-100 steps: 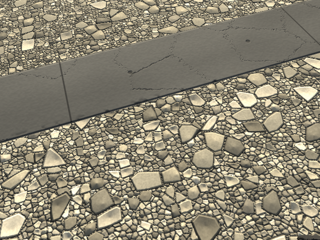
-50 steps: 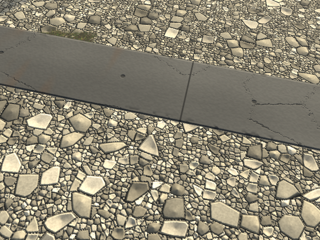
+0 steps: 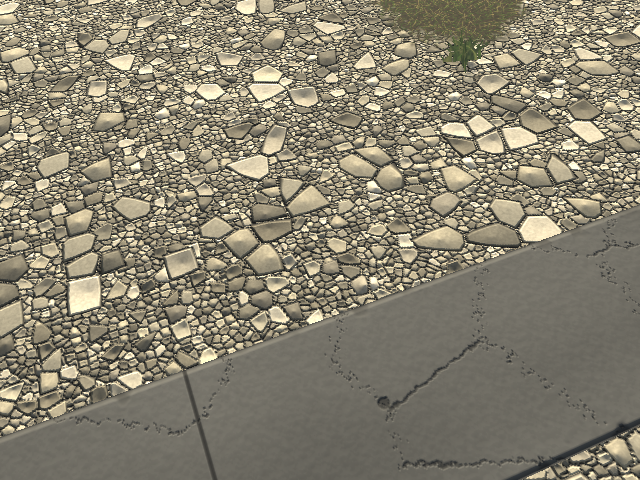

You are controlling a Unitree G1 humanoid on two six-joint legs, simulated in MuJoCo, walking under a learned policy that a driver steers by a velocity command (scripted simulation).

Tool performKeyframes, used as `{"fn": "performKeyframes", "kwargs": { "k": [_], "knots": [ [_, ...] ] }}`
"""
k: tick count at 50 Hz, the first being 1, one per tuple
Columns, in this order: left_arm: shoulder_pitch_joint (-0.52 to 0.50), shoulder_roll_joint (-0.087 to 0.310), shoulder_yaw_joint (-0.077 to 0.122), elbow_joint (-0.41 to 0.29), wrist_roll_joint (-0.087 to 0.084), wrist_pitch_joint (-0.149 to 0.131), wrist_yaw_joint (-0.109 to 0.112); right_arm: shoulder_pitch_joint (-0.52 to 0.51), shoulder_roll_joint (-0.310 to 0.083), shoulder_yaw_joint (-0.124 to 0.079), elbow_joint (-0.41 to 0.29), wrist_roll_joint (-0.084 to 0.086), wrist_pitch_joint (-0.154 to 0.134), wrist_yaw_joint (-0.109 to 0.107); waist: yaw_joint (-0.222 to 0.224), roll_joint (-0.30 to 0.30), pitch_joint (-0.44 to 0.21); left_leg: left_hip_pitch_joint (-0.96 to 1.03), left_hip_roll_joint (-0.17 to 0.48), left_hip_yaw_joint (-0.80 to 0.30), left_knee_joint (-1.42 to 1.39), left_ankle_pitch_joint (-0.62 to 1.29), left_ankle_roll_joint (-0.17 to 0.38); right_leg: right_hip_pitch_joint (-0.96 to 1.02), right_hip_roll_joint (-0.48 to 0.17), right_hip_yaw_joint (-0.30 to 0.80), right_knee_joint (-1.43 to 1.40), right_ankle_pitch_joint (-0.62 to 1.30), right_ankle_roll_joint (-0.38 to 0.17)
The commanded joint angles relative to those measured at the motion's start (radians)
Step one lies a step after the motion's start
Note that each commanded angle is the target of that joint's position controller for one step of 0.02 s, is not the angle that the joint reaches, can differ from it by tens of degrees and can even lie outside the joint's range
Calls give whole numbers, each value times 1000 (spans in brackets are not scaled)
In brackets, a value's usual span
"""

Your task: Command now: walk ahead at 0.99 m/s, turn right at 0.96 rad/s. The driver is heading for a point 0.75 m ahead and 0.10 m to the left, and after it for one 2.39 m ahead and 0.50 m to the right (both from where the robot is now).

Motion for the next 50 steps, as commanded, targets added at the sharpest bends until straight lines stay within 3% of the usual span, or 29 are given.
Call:
{"fn": "performKeyframes", "kwargs": {
  "k": [1,4,6,8,9,10,11,12,13,14,15,17,20,25,27,31,32,33,34,35,36,37,38,39,41,43,44,46,50],
  "knots": [
    [24,-59,-35,-81,9,-6,-22,-194,-72,0,-88,-2,-33,2,105,119,97,-136,281,-111,-254,230,151,-40,-88,81,-107,196,11],
    [-91,-17,-26,-86,16,-17,-48,-149,-109,-8,-70,2,-31,-2,57,5,123,-87,209,63,-274,339,99,56,-20,-36,-339,382,-17],
    [-130,3,-17,-106,15,-24,-60,-108,-182,-21,-58,5,-25,1,62,25,105,0,229,91,-224,691,88,147,45,-109,-438,388,-52],
    [-42,74,16,-97,-1,-19,-60,-92,-245,-35,-59,12,1,-2,142,121,11,118,254,107,-10,1219,75,276,141,-179,-438,258,-92],
    [113,121,43,-65,-9,-10,-56,-111,-264,-40,-70,15,16,-3,231,159,-72,92,267,104,203,1369,78,453,177,-188,-423,187,-119],
    [362,169,78,7,-1,3,-42,-134,-243,-28,-79,17,15,-5,354,115,-179,-90,255,77,496,1292,70,816,183,-121,-502,228,-173],
    [436,207,94,51,-10,22,-15,-118,-118,11,-65,14,-6,-6,351,-142,-176,-365,70,75,981,278,19,1074,84,76,-582,298,-227],
    [287,253,61,-6,22,-10,-22,154,2,67,-117,21,-44,18,96,-352,-422,-656,-20,-168,1262,-274,18,1255,-192,763,-802,-112,-424],
    [307,135,53,-23,32,-22,-30,19,-135,42,-92,71,-62,21,215,-114,-444,-662,30,-275,1236,-163,53,1150,-213,839,-965,-461,-370],
    [284,141,48,6,42,-46,-33,-107,-132,40,-136,101,-58,14,194,-21,-182,-715,53,-233,1166,-119,60,923,-210,754,-1044,-437,-314],
    [213,112,37,21,45,-72,-35,-142,-93,52,-133,79,-45,-2,144,94,-113,-680,121,-248,1071,-72,70,776,-195,645,-1025,-311,-266],
    [114,43,14,20,78,-97,-31,-59,-76,49,-79,60,1,0,62,48,-29,-542,185,-278,998,48,64,515,-123,414,-1010,-158,-211],
    [118,2,6,62,64,-123,-26,-54,-30,49,-45,58,52,2,49,16,29,-561,200,-294,876,162,39,440,-66,172,-1067,23,-138],
    [163,6,6,93,69,-144,10,-259,-12,57,-95,41,26,31,120,55,109,-611,134,-182,459,545,29,499,18,-127,-1144,319,-26],
    [191,38,11,101,76,-152,21,-274,16,58,-95,27,9,54,124,68,75,-475,91,-97,399,696,41,508,12,-186,-1155,398,-13],
    [114,88,25,68,66,-112,33,-82,-88,0,-58,40,15,73,1,-44,-18,-334,-32,43,469,552,117,705,-15,-254,-867,1145,36],
    [52,130,38,60,57,-97,45,68,-98,-10,-31,38,46,64,-101,-117,-70,-164,-70,71,594,316,136,654,-79,-232,-688,1505,22],
    [-65,158,44,26,39,-99,43,338,-179,-50,29,36,74,49,-259,-107,-131,119,-54,14,633,204,186,470,-94,-200,-377,1562,22],
    [-201,124,37,9,5,-121,18,571,-185,-54,102,30,97,31,-394,81,-123,305,20,-93,436,349,244,302,40,-195,180,914,41],
    [-126,-116,-24,-40,6,-151,-13,459,-88,-7,118,2,74,38,-196,538,34,295,7,-282,318,512,323,-94,272,-93,618,-318,72],
    [60,-146,-54,-58,21,-176,-23,218,-43,40,21,-7,38,48,31,490,-38,186,112,-636,234,573,382,-169,231,114,599,-391,15],
    [25,-49,-43,-104,2,-182,-28,163,-35,29,-59,-13,28,55,36,263,-128,153,220,-886,23,335,470,-163,237,163,514,-320,-3],
    [-15,-2,-25,-115,11,-179,-17,51,-95,10,-100,-1,18,62,103,-30,-25,-51,234,-943,-78,229,434,-111,200,158,320,-199,-22],
    [3,14,-19,-111,18,-158,-5,-33,-165,-10,-127,5,8,58,157,-47,8,-198,269,-956,-50,271,454,-58,157,166,245,-176,9],
    [11,80,6,-85,45,-110,23,-114,-156,-5,-162,12,-1,42,168,-135,31,-416,195,-807,-13,434,396,88,102,180,20,-166,60],
    [-73,-21,-30,-116,86,-95,25,-106,-119,0,-119,28,22,-8,123,-70,-6,-501,71,-518,23,678,302,238,96,62,-303,54,80],
    [-1,-49,-37,-71,106,-99,13,-76,-85,6,-102,11,33,-31,101,-11,-125,-463,32,-406,113,781,258,355,102,48,-292,375,63],
    [2,-36,-31,-29,86,-110,-18,12,-13,28,-54,29,44,-65,46,48,-183,-296,-6,-327,171,515,195,292,110,50,-428,684,34],
    [-293,-88,-52,-105,55,-118,-53,111,-2,38,26,13,64,-73,-107,96,-31,-193,9,-282,265,57,149,224,110,65,-841,881,45]
  ]
}}
Keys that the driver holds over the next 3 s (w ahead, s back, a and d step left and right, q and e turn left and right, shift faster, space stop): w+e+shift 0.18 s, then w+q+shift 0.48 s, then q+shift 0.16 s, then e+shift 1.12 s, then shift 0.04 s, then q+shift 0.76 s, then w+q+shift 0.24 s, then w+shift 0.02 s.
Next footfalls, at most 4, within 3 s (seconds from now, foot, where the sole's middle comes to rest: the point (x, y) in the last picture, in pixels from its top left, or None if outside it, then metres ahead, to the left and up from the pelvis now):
0.22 right None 0.39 -0.12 -0.77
0.66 left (334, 347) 0.78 -0.03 -0.77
1.12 right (377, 252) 1.14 -0.18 -0.88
1.66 left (316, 233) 1.23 -0.01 -0.88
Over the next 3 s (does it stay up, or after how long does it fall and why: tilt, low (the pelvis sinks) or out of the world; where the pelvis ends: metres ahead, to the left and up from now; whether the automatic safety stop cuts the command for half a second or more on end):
stays up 1.27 -0.09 -0.10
